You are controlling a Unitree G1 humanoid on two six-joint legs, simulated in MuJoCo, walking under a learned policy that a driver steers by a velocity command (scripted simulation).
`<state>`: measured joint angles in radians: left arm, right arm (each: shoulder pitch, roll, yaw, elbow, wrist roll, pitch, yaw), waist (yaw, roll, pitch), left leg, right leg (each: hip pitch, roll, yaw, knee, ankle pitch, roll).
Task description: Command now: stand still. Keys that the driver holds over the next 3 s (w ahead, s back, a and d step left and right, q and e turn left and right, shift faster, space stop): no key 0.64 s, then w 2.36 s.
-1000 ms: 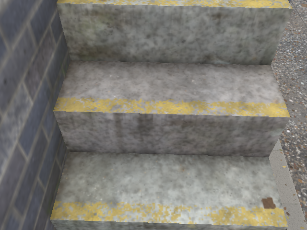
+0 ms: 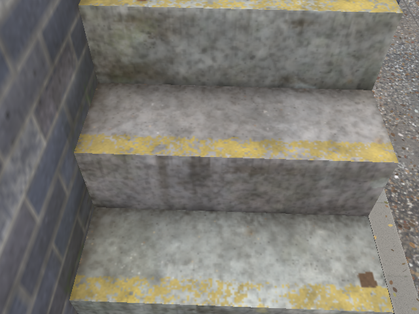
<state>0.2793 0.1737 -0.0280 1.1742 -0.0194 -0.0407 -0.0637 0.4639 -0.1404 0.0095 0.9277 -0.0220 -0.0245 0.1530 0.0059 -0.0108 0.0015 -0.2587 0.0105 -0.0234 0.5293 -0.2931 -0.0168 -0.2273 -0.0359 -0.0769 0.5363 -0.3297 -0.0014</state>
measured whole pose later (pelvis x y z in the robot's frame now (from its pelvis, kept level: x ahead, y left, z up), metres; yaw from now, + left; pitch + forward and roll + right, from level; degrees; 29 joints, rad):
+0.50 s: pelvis +0.00 +0.00 +0.00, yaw +0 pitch +1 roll +0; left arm 0.30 0.16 -0.03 1.18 -0.02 -0.04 -0.06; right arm 0.47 -0.12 0.01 0.95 -0.02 -0.02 0.15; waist 0.00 -0.01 0.00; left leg -0.25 0.01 -0.02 0.52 -0.29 -0.02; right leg -0.22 -0.04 -0.07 0.53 -0.33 0.00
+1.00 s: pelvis +0.05 -0.03 -0.01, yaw -1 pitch +3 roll +1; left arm 0.53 0.22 0.03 1.19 0.08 -0.08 -0.03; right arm 0.50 -0.16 -0.02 0.98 -0.05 -0.03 0.13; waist 0.08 -0.04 -0.07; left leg -0.76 -0.10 -0.08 2.02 -0.46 0.16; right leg -0.18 0.01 -0.07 0.55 -0.43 -0.07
